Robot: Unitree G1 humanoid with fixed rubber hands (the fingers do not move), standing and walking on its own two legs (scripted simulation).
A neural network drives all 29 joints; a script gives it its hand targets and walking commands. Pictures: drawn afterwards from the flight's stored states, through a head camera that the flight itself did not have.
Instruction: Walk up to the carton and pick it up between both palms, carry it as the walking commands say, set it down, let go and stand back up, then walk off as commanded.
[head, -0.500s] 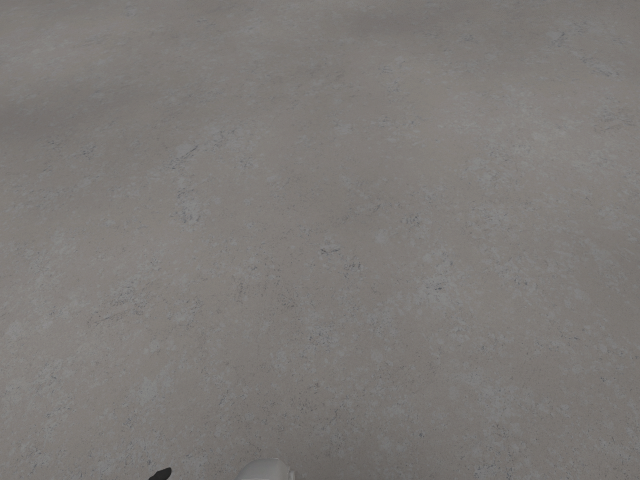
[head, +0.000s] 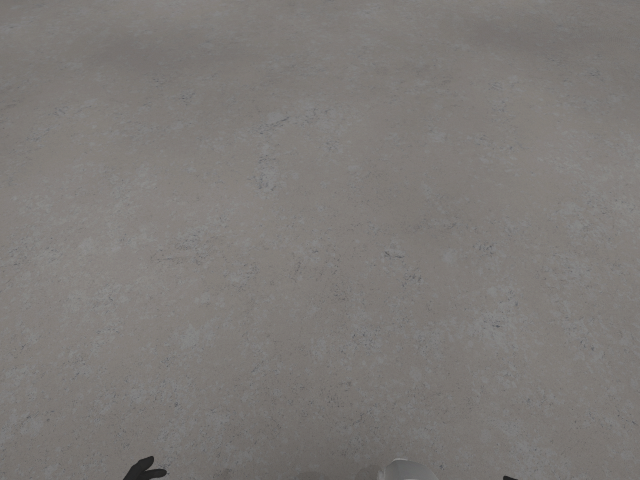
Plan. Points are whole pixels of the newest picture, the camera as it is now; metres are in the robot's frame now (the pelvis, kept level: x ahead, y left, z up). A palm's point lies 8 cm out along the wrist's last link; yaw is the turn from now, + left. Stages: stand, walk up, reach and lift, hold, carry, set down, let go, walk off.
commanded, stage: walk off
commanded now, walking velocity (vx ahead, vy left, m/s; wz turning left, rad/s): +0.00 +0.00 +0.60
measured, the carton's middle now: out of the picture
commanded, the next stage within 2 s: stand in 0.36 s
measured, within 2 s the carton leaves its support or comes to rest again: neither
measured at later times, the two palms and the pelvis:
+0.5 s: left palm out of the picture -0.04 +0.20 -0.11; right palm out of the picture +0.13 -0.28 -0.14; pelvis -0.01 -0.05 +0.00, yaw +18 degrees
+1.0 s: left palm out of the picture -0.15 +0.19 -0.15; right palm out of the picture +0.10 -0.18 -0.14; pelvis -0.05 -0.02 +0.00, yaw +21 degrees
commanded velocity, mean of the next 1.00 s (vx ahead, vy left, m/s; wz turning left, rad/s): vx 0.00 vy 0.00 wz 0.20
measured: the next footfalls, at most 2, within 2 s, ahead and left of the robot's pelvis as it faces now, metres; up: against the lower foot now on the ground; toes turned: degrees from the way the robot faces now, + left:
right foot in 0.14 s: +0.05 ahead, -0.12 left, +0.00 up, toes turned -1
left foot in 0.64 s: -0.05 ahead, +0.10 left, +0.00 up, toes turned +26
